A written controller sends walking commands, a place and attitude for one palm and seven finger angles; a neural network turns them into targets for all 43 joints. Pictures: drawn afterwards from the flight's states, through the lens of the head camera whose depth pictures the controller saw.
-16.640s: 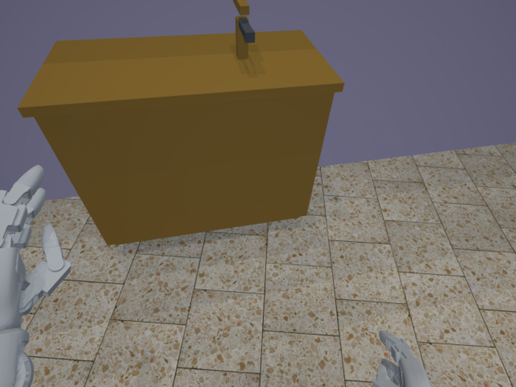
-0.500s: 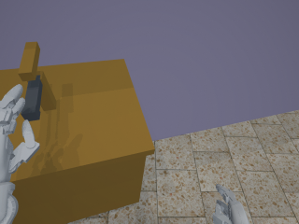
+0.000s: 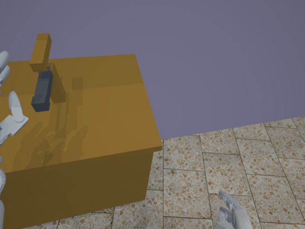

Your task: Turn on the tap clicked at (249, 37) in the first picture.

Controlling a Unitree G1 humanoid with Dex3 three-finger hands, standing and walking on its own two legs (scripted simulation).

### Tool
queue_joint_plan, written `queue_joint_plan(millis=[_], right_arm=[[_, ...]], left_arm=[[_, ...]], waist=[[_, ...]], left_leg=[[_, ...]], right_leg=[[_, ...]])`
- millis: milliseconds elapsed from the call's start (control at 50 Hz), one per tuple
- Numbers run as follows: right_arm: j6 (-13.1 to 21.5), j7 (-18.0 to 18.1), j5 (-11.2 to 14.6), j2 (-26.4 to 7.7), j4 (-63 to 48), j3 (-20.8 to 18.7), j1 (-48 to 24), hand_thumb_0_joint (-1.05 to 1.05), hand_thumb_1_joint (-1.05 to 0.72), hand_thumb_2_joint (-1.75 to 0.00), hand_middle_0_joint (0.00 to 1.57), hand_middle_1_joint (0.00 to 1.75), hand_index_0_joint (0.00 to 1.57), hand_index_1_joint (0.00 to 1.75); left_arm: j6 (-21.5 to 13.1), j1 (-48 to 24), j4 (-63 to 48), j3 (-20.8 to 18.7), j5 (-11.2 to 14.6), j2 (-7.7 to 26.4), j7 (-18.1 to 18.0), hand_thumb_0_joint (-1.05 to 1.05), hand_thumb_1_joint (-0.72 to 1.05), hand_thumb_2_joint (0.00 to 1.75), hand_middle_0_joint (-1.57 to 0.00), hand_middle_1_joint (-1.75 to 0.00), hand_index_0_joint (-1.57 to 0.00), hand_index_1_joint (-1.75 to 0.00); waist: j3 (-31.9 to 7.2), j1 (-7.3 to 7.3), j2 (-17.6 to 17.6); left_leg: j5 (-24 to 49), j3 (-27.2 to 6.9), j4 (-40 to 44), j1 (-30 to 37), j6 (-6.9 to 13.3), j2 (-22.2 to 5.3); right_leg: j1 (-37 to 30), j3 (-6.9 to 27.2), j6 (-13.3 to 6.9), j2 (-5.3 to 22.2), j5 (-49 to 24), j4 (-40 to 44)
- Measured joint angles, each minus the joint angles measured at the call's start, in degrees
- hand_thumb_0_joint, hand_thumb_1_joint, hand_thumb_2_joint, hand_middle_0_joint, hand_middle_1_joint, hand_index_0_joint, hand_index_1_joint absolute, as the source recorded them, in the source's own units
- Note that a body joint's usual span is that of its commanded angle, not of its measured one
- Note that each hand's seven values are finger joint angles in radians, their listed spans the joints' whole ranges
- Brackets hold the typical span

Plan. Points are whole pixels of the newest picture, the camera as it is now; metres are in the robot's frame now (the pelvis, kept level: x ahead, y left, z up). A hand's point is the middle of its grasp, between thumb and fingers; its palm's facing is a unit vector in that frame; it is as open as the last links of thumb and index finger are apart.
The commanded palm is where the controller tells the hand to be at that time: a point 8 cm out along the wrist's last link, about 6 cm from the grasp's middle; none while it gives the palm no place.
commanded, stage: come to a stop and stand still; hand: left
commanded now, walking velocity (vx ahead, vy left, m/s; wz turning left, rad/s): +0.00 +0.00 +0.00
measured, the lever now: (41, 103) +0.33 +0.32 +0.13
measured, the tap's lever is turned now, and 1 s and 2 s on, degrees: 0 0 0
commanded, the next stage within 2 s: look again from close up in 0.76 s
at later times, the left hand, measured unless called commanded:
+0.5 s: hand (54, 132) +0.24 +0.24 +0.16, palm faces +0.38 -0.87 -0.32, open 7.4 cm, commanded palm +0.18 +0.27 +0.18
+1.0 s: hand (49, 133) +0.24 +0.25 +0.16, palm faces +0.38 -0.86 -0.34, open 7.4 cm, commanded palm +0.18 +0.28 +0.18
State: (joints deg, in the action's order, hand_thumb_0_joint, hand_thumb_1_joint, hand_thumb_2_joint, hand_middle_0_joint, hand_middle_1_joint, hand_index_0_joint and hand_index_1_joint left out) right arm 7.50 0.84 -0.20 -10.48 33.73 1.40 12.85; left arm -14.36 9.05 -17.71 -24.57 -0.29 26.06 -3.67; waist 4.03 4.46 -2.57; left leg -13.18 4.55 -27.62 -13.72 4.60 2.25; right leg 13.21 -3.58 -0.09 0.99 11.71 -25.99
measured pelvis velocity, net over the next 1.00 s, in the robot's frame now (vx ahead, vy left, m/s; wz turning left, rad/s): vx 0.02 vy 0.00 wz -0.02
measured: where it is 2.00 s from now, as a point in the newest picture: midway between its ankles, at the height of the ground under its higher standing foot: outside the picture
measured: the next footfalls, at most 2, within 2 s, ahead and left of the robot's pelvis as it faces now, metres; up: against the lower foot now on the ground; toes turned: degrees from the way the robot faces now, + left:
none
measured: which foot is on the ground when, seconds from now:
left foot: down 0.00-1.00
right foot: down 0.00-1.00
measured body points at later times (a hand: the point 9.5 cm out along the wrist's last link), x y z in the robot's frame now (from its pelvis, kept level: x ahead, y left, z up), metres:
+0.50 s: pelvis +0.01 +0.00 +0.00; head +0.03 +0.02 +0.45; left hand +0.21 +0.28 +0.18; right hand +0.18 -0.24 -0.06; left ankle +0.02 +0.06 -0.74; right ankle +0.02 -0.13 -0.74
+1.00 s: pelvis +0.02 +0.00 +0.00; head +0.03 +0.02 +0.45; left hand +0.21 +0.29 +0.18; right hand +0.19 -0.22 -0.07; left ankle +0.02 +0.06 -0.74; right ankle +0.02 -0.13 -0.74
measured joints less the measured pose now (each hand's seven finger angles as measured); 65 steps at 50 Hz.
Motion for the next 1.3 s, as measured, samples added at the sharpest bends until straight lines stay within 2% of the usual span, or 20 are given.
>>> queue_joint_plan(millis=[60,120,180,280,400,480,600,700,900,1260,1280,1300], right_arm=[[0.3,-1.8,0.4,-0.5,-1.2,-0.1,-1.1,0.01,-0.90,-0.89,0.21,0.30,0.20,0.30],[0.1,-2.4,0.7,-0.9,-2.4,-0.3,-1.3,0.01,-0.90,-0.89,0.21,0.30,0.20,0.30],[-0.5,-1.3,0.6,-0.8,-2.5,-0.3,-0.6,0.01,-0.90,-0.89,0.21,0.30,0.20,0.30],[-0.7,0.7,0.5,-1.2,-1.5,-0.4,1.3,0.01,-0.90,-0.89,0.21,0.30,0.20,0.30],[0.6,0.9,0.4,-2.1,-0.1,-0.6,1.7,0.01,-0.90,-0.90,0.21,0.30,0.20,0.30],[0.9,0.6,0.2,-2.0,-0.3,-0.7,0.8,0.01,-0.90,-0.90,0.21,0.30,0.20,0.30],[0.1,0.5,0.2,-0.8,-1.6,-0.3,-1.0,0.01,-0.90,-0.89,0.21,0.30,0.20,0.30],[-0.6,0.5,0.3,-0.3,-2.3,0.1,-1.5,0.01,-0.90,-0.89,0.21,0.30,0.20,0.30],[-1.9,0.6,0.3,-0.2,-1.7,0.4,-1.1,0.01,-0.90,-0.89,0.21,0.30,0.20,0.30],[-2.4,1.0,0.5,-1.0,-1.3,-0.5,0.3,0.01,-0.90,-0.89,0.21,0.30,0.20,0.30],[-2.5,2.2,1.1,-1.5,-2.7,0.3,1.3,0.01,-0.90,-0.89,0.21,0.30,0.20,0.30],[-1.6,2.3,-0.1,-1.5,-2.8,0.3,2.1,0.01,-0.90,-0.90,0.21,0.30,0.20,0.30]], left_arm=[[1.0,0.5,-0.3,-1.3,2.0,-2.3,-1.2,0.01,0.89,0.90,-0.20,-0.31,-0.21,-0.30],[0.7,8.6,-5.0,2.2,2.5,-5.4,-1.2,0.01,0.90,0.90,-0.20,-0.31,-0.20,-0.30],[0.2,15.1,-6.9,5.6,2.3,-6.0,0.1,0.01,0.90,0.90,-0.20,-0.31,-0.21,-0.30],[0.7,15.6,-4.8,4.7,2.3,-4.8,0.1,0.01,0.89,0.90,-0.21,-0.31,-0.22,-0.30],[0.8,11.9,-5.4,3.2,2.2,-6.6,-1.7,0.01,0.89,0.90,-0.21,-0.31,-0.21,-0.30],[0.5,12.0,-6.9,4.6,1.7,-7.5,-2.0,0.01,0.89,0.90,-0.20,-0.31,-0.21,-0.30],[0.8,13.7,-7.5,4.7,1.9,-5.9,-1.5,0.01,0.89,0.90,-0.21,-0.31,-0.21,-0.30],[1.5,14.3,-8.2,4.1,2.3,-5.3,-1.4,0.01,0.89,0.90,-0.21,-0.31,-0.21,-0.30],[2.5,13.9,-8.8,4.7,2.2,-6.4,-1.9,0.01,0.89,0.90,-0.21,-0.31,-0.21,-0.30],[2.6,14.8,-7.6,4.8,2.2,-6.3,-2.2,0.01,0.89,0.90,-0.21,-0.31,-0.21,-0.30],[2.4,12.3,-6.8,4.9,1.7,-4.5,-1.9,0.01,0.89,0.90,-0.21,-0.31,-0.21,-0.30],[2.1,7.4,-4.3,4.6,-0.5,-2.0,-0.7,0.01,0.89,0.90,-0.21,-0.31,-0.21,-0.30]], waist=[[0.1,-1.42,1.3],[-0.7,-3.24,2.7],[-1.6,-4.01,2.7],[-1.9,-3.20,1.5],[-1.5,-2.20,0.7],[-1.7,-2.67,0.6],[-1.7,-3.64,0.6],[-1.2,-3.23,0.8],[-0.8,-2.18,1.0],[-1.6,-3.15,1.3],[-1.3,-2.91,1.3],[-0.6,-2.16,0.9]], left_leg=[[-0.1,1.1,-0.6,-0.4,0.0,-0.3],[-0.5,2.0,-0.8,-0.4,0.1,-0.6],[-0.6,2.2,-0.5,-0.3,-0.2,-1.0],[-0.4,1.4,-0.2,-0.3,-0.4,-1.4],[-0.6,0.9,0.2,0.5,-0.5,-1.4],[-1.0,0.9,0.3,1.0,-0.5,-1.3],[-1.6,1.0,0.3,1.6,-0.5,-1.1],[-1.8,1.0,0.3,1.9,-0.4,-1.0],[-1.6,0.7,0.5,2.4,-0.3,-0.7],[-1.1,0.9,1.1,2.7,-0.2,-0.9],[-1.2,0.3,0.3,1.9,-0.2,-0.9],[-1.1,-0.3,-0.2,1.5,-0.3,-0.3]], right_leg=[[1.0,1.1,0.4,-0.2,0.0,-1.1],[1.2,2.0,0.6,-0.5,-0.2,-1.0],[1.0,2.3,0.4,-0.9,-0.4,-0.3],[0.3,1.5,-0.1,-1.4,-0.9,1.0],[-0.8,1.0,-0.1,-1.4,-0.7,1.8],[-1.3,1.1,0.1,-1.3,-0.3,1.9],[-1.8,1.2,0.2,-1.2,0.3,1.8],[-2.0,1.3,0.4,-1.1,0.6,1.7],[-2.6,0.9,0.5,-0.8,0.5,1.9],[-3.2,1.1,0.5,-1.1,-0.4,3.0],[-2.4,1.1,1.0,-1.3,1.0,1.5],[-1.7,1.7,0.2,-1.3,0.8,-0.4]])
